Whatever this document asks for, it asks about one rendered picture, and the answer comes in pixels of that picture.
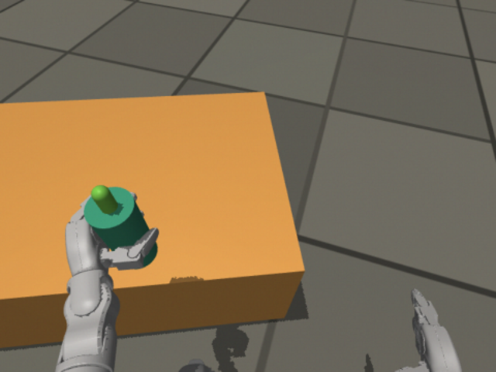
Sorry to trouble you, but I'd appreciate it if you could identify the right robot hand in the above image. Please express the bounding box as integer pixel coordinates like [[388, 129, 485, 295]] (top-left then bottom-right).
[[395, 289, 462, 372]]

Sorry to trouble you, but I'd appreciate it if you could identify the left robot arm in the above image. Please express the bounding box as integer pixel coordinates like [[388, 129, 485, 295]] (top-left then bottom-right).
[[55, 269, 120, 372]]

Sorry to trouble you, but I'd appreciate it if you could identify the bottle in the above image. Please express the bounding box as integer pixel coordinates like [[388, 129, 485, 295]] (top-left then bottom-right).
[[84, 185, 157, 270]]

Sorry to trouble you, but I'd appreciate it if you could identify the left robot hand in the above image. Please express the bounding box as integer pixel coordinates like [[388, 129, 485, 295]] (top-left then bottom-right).
[[65, 192, 159, 277]]

